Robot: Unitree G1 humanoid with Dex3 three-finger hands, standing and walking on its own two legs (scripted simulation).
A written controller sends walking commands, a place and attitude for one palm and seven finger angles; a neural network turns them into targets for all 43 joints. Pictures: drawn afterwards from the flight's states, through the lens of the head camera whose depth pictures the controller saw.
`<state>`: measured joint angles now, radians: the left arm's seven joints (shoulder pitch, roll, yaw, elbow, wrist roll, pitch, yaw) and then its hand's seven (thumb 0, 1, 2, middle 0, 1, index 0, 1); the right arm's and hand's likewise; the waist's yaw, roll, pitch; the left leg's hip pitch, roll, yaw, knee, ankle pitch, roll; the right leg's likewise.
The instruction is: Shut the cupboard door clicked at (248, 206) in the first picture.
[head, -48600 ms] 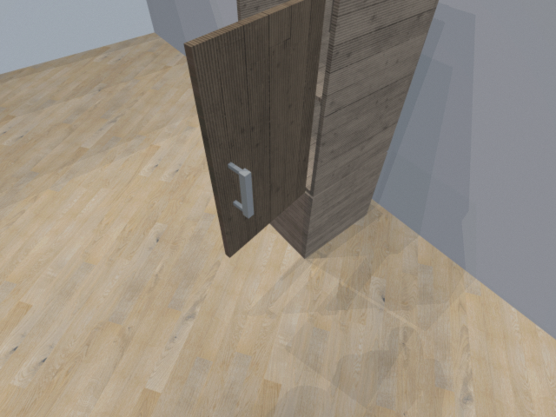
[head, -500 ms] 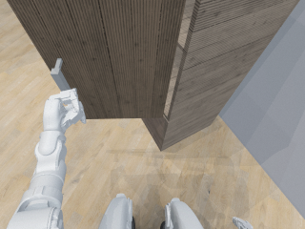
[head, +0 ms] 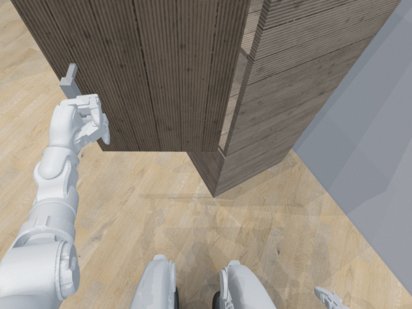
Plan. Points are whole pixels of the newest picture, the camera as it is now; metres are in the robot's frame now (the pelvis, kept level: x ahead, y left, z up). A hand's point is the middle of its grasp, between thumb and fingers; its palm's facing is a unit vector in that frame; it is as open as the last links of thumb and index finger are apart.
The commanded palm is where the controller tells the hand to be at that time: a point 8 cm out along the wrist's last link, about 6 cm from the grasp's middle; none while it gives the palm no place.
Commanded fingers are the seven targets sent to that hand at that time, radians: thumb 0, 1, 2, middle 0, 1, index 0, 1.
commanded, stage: push the door shut along its arc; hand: left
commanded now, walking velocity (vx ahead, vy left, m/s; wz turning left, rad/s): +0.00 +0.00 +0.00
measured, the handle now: (83, 99) +0.51 +0.25 +0.04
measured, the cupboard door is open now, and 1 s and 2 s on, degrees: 62 44 31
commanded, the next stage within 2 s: pull the fist back off the door in 1.46 s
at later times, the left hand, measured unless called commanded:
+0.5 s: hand (105, 102) +0.50 +0.20 +0.05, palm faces -0.14 -0.99 -0.02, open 3.1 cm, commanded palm +0.51 +0.21 +0.04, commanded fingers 0.00 0.90 0.90 -1.30 -1.50 -1.30 -1.50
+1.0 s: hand (134, 82) +0.56 +0.15 +0.04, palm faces -0.28 -0.96 -0.03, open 2.9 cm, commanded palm +0.58 +0.17 +0.04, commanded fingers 0.00 0.90 0.90 -1.30 -1.50 -1.30 -1.50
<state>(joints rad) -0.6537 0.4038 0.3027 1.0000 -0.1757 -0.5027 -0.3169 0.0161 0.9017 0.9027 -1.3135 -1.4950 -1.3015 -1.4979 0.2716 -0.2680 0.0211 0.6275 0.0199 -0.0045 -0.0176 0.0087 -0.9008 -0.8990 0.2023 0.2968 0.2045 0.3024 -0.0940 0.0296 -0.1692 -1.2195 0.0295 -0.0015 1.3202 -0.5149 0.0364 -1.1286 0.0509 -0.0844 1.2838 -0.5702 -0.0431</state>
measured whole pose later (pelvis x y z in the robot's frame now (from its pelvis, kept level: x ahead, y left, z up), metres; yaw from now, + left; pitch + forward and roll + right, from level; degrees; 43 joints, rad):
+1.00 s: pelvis -0.01 +0.02 -0.03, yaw -4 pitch +31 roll -7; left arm -1.16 0.66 0.34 1.26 -0.03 -0.31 -0.44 -0.01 0.84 0.92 -1.30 -1.49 -1.30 -1.50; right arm 0.39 -0.26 0.08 0.64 -0.01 -0.02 0.01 0.01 -0.90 -0.90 0.20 0.30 0.21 0.30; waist -0.26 0.07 -0.14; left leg -1.46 0.06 -0.01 1.44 -0.54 0.06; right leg -1.36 0.08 -0.10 1.36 -0.57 -0.02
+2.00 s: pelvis -0.01 +0.00 -0.03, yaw -3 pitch +33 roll -6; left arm -1.24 0.55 0.37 1.30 0.05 -0.30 0.03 0.03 0.92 0.94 -1.30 -1.49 -1.30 -1.50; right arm 0.49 -0.22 0.08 0.67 -0.08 -0.02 0.09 0.01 -0.90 -0.90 0.20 0.30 0.21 0.30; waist -0.29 0.09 -0.14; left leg -1.48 0.06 -0.02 1.40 -0.51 0.04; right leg -1.37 0.09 -0.10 1.33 -0.54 -0.04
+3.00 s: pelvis +0.03 +0.00 +0.07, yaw +0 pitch +15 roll -2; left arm -0.34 0.25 0.18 0.61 -0.18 -0.40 -0.07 0.02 0.90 0.90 -1.30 -1.49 -1.30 -1.50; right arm 0.35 -0.24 0.02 0.61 0.04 0.04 0.01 0.01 -0.90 -0.90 0.20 0.30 0.20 0.30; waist -0.07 0.04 -0.13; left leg -0.80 0.02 0.02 0.98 -0.44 0.03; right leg -0.73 0.06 -0.04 0.94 -0.47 -0.04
